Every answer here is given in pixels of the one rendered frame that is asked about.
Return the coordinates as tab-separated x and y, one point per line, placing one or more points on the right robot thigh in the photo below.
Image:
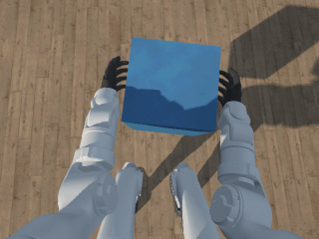
194	211

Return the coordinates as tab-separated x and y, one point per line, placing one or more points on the robot left shin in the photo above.
128	164

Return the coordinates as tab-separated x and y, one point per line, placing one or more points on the robot left upper arm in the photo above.
85	199

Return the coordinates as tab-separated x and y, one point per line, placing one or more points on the robot left forearm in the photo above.
97	146

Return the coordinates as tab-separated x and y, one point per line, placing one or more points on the robot right hand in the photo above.
232	91

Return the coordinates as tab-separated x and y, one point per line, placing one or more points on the robot right forearm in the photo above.
237	150

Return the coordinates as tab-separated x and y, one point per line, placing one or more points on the robot right upper arm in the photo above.
244	214

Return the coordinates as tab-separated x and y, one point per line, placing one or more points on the carton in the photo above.
172	87

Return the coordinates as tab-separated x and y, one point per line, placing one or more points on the robot left hand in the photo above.
110	78

